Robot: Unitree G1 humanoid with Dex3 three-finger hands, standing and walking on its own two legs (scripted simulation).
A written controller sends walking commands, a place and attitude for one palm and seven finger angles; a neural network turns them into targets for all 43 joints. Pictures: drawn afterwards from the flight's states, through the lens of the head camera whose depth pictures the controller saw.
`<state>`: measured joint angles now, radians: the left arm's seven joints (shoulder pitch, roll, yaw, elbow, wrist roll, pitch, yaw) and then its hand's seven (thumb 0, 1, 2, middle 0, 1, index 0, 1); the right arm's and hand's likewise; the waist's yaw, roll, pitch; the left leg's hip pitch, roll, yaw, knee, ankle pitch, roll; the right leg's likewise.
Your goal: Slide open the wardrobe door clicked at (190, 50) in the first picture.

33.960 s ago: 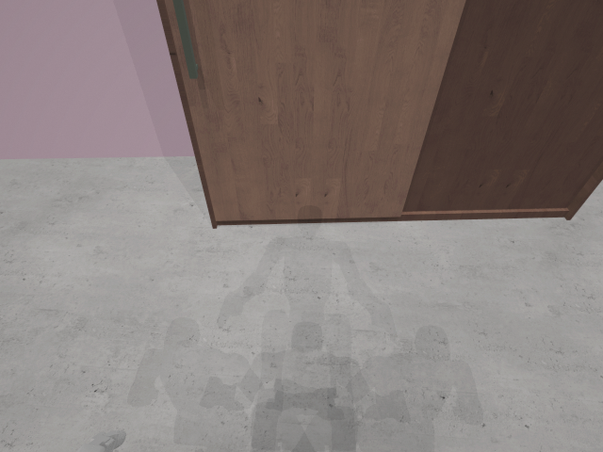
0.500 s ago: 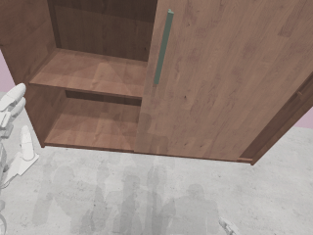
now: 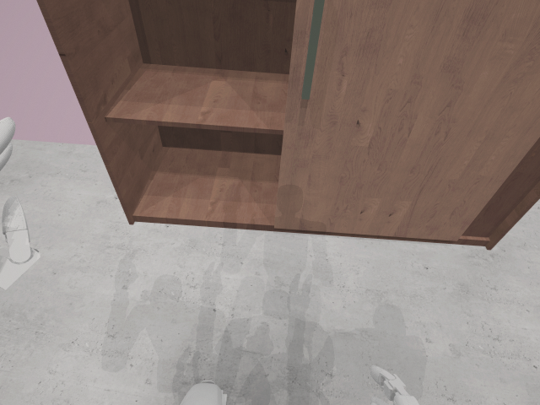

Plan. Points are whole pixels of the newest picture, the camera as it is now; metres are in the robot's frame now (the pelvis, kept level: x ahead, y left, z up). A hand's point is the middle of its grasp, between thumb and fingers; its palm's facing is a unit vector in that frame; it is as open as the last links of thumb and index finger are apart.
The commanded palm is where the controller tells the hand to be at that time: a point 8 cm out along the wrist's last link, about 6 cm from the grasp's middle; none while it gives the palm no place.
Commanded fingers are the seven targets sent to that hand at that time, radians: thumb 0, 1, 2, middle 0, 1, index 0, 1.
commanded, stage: stop stepping back and stand still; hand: left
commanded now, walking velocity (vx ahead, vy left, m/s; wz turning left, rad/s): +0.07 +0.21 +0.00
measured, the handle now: (313, 36) +0.94 -0.06 +0.16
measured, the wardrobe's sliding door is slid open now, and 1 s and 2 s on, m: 0.66 0.66 0.66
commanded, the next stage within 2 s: let the arm hang, fingers relaxed in 1.58 s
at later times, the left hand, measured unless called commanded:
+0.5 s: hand (18, 219) +0.24 +0.28 +0.22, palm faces +0.40 -0.75 -0.53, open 7.4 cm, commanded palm +0.17 +0.32 +0.20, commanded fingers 0.00 0.90 0.90 -0.20 -0.30 -0.20 -0.30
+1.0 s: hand out of the picture +0.25 +0.32 +0.19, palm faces +0.35 -0.79 -0.51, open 7.4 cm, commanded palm +0.19 +0.36 +0.20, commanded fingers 0.00 0.90 0.90 -0.20 -0.30 -0.20 -0.30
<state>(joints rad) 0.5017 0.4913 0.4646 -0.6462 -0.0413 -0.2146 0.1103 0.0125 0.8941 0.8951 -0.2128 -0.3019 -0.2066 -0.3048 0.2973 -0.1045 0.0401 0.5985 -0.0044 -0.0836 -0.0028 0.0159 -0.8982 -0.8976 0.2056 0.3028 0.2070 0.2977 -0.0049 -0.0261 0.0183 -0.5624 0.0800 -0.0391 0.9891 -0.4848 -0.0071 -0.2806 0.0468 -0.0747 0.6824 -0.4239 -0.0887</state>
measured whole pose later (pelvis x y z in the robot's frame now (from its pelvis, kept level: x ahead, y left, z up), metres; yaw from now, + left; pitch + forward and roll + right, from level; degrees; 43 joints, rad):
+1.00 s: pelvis +0.04 +0.06 +0.03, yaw -3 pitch +1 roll -1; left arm 0.59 0.47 0.46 -0.50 -0.05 -0.24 0.15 0.01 0.89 0.89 -0.22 -0.30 -0.21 -0.31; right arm 0.18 -0.18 0.01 0.60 0.02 -0.10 -0.05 0.02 -0.90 -0.90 0.20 0.30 0.20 0.30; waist -0.01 -0.01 0.03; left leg -0.26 0.02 0.07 0.53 -0.28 0.03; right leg -0.20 0.00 -0.02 0.45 -0.26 0.02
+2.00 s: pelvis +0.00 +0.06 +0.02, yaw -1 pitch +0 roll +0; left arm 0.25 0.21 -0.04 0.82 0.02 0.05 -0.01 0.01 0.91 0.89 -0.21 -0.30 -0.20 -0.30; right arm 0.18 -0.29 0.01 0.90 -0.02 0.01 0.01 0.01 -0.91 -0.90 0.20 0.30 0.20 0.30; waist -0.02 -0.03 0.07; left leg -0.32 -0.01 0.05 0.55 -0.23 0.04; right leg -0.29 -0.04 -0.05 0.56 -0.27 0.01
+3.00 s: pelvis +0.04 +0.05 +0.04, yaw -1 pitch -1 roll +0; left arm 0.10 0.32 0.00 1.12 0.01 -0.01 -0.01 0.00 0.91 0.89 -0.21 -0.30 -0.20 -0.30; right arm 0.10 -0.33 0.00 1.12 -0.01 -0.01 -0.01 0.01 -0.91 -0.90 0.20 0.30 0.20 0.30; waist 0.00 -0.01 0.05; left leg -0.13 -0.01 0.05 0.32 -0.17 0.02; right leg -0.10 -0.02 -0.05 0.31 -0.20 0.01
